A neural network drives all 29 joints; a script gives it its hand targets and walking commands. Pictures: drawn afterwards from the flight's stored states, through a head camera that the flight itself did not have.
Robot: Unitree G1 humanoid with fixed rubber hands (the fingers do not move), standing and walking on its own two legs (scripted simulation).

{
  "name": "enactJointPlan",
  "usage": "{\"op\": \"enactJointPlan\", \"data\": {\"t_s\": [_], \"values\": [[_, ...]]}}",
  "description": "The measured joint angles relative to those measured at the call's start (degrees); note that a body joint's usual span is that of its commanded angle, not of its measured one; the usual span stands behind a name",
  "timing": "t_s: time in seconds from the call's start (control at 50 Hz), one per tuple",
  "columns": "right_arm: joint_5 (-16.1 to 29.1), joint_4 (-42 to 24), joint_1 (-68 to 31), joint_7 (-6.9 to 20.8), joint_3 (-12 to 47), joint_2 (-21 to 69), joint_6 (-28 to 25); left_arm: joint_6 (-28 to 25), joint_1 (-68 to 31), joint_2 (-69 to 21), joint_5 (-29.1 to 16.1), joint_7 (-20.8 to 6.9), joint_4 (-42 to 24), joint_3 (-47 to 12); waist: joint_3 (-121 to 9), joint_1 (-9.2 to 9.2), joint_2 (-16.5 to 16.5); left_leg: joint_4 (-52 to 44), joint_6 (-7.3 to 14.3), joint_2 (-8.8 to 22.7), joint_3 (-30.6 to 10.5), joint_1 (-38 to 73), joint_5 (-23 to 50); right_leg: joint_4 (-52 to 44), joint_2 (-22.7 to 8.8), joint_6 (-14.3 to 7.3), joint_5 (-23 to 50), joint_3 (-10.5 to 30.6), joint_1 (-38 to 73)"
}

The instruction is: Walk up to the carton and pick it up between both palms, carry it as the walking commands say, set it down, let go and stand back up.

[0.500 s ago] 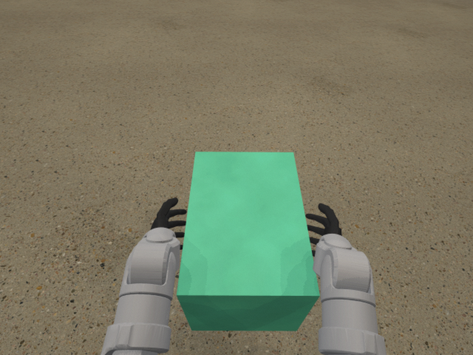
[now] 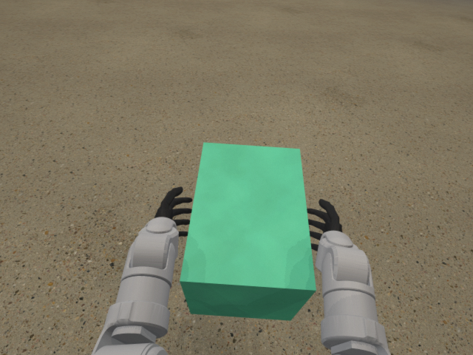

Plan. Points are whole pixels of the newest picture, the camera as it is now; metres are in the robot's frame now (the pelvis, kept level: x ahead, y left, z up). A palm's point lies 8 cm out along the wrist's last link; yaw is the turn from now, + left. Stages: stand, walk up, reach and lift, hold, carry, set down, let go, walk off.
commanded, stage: hold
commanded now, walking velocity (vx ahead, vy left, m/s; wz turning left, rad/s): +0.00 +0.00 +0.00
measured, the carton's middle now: (246, 229) +0.39 -0.01 -0.01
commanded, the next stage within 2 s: set down in 0.08 s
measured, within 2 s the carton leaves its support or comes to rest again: neither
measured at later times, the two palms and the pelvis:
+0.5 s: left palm (169, 230) +0.35 +0.14 +0.03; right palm (323, 241) +0.35 -0.15 +0.02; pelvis +0.04 -0.01 +0.00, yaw +1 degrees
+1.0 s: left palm (187, 252) +0.37 +0.11 -0.07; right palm (320, 263) +0.37 -0.18 -0.08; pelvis +0.04 -0.03 -0.02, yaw +0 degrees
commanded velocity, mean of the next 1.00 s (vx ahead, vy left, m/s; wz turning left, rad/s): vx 0.00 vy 0.00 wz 0.00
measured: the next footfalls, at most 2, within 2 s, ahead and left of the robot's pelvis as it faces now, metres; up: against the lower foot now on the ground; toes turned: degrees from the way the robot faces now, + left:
none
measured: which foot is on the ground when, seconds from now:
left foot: down 0.00-1.00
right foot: down 0.00-1.00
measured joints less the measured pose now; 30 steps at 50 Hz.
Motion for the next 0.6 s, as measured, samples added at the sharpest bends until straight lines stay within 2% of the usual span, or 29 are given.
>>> {"op": "enactJointPlan", "data": {"t_s": [0.08,0.16,0.22,0.34,0.6], "values": [[0.0,0.0,0.0,0.0,0.0,0.0,-0.1,-0.3,0.0,0.0,0.0,0.0,0.0,0.0,0.0,0.0,0.0,-0.3,0.0,0.0,0.0,0.0,0.0,-0.9,0.1,0.1,0.3,0.0,0.3],[-3.3,1.8,0.0,2.5,-1.0,0.0,-0.9,-0.3,0.2,-0.6,1.9,-3.0,0.3,1.6,0.0,0.0,0.0,-0.3,0.2,-0.2,-0.2,0.0,-0.3,-0.6,0.1,0.1,-0.3,0.1,0.3],[-4.4,2.2,0.1,3.3,-1.8,0.0,-1.5,-1.2,0.6,-1.2,2.9,-4.5,0.4,2.4,0.0,0.0,0.0,-0.3,0.2,-0.5,-0.8,0.0,-0.5,0.0,0.1,0.1,-1.0,0.2,0.2],[-6.3,3.0,0.6,4.3,-2.8,0.1,-4.0,-4.3,2.6,-2.6,3.6,-5.1,0.4,3.3,0.0,-0.01,0.0,-0.3,0.2,-0.6,-1.1,0.1,-1.3,1.0,0.1,0.1,-2.4,0.2,-0.2],[-6.3,4.5,4.3,4.6,-2.9,1.6,-10.6,-10.2,6.2,-2.1,4.0,-5.7,1.2,3.3,0.4,-0.01,0.0,-0.4,0.2,-0.6,-1.1,-1.2,-3.0,3.8,0.0,0.1,-5.5,0.4,-2.7]]}}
